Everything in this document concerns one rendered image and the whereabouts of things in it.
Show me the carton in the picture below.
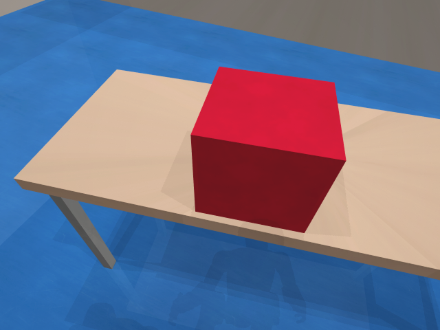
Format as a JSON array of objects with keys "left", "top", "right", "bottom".
[{"left": 190, "top": 67, "right": 346, "bottom": 233}]

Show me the table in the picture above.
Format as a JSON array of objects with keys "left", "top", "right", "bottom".
[{"left": 14, "top": 69, "right": 440, "bottom": 280}]

